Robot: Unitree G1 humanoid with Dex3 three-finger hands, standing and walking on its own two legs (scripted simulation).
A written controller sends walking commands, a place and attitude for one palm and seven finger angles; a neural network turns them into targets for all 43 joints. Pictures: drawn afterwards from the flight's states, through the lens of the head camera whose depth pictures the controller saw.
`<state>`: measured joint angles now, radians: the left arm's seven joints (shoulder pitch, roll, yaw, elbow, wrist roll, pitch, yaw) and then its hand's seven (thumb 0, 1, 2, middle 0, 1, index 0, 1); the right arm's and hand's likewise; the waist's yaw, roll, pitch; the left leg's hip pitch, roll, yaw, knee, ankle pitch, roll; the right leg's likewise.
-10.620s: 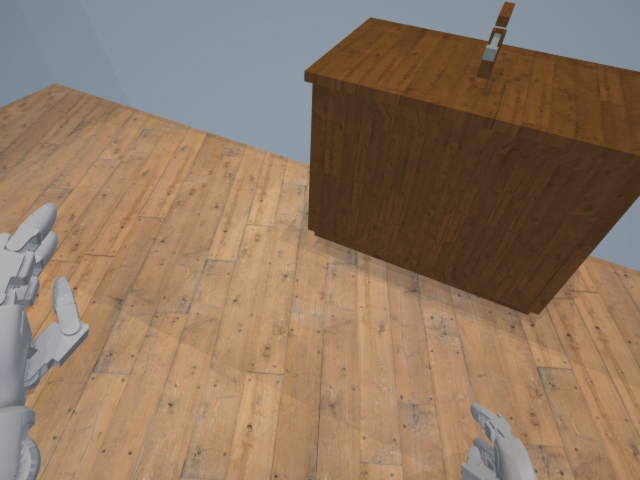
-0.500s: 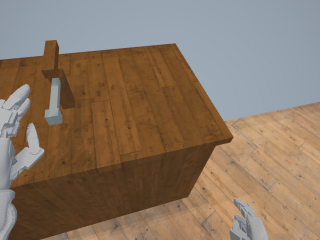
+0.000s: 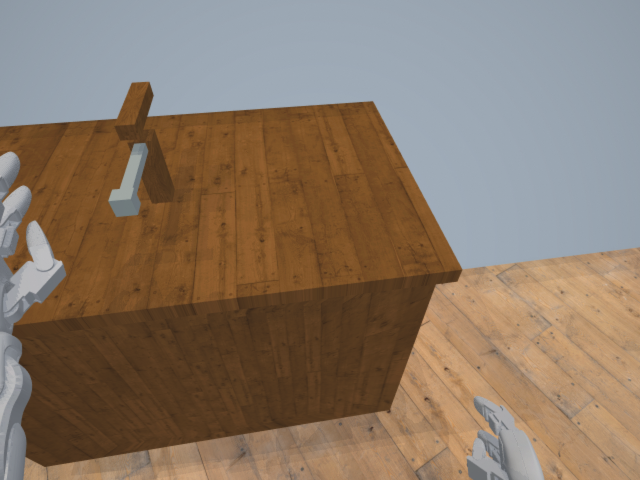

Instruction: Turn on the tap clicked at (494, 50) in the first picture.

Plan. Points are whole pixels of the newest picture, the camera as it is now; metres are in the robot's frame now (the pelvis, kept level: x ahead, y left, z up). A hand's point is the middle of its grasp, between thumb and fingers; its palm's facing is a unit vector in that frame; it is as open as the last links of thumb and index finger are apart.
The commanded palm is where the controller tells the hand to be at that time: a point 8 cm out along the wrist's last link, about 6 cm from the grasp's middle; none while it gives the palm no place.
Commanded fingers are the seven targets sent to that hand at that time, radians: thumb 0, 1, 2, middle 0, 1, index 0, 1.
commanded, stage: turn the palm inward beside the body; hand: left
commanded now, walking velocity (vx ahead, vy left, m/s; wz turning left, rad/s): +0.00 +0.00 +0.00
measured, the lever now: (125, 202) +0.39 +0.33 +0.14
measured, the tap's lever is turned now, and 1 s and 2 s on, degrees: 0 0 0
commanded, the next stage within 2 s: reach beside the lever's end, fingers flat in 1.68 s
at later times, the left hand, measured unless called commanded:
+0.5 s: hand (120, 270) +0.26 +0.26 +0.16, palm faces +0.38 -0.89 -0.25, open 7.4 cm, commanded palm +0.21 +0.29 +0.19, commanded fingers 0.00 0.90 0.90 -0.20 -0.30 -0.20 -0.30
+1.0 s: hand (101, 314) +0.20 +0.24 +0.17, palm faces +0.42 -0.89 -0.16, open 7.4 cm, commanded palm +0.15 +0.28 +0.19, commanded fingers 0.00 0.90 0.90 -0.20 -0.30 -0.20 -0.30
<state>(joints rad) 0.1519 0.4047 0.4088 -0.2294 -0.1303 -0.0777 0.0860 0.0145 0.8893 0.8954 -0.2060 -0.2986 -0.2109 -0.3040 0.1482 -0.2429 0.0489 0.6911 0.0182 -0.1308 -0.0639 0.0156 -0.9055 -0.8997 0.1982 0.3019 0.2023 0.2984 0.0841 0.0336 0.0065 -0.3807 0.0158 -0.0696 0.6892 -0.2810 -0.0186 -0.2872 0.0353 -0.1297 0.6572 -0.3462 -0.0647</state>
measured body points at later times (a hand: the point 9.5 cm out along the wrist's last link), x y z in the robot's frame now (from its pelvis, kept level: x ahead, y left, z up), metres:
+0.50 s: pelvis +0.06 +0.01 +0.00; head +0.06 -0.01 +0.45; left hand +0.24 +0.30 +0.17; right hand +0.25 -0.24 -0.08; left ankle +0.06 +0.14 -0.72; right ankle +0.01 -0.07 -0.72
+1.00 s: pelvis +0.01 +0.01 +0.00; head -0.02 -0.01 +0.45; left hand +0.18 +0.28 +0.18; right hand +0.22 -0.19 -0.06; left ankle +0.06 +0.14 -0.72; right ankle +0.01 -0.07 -0.72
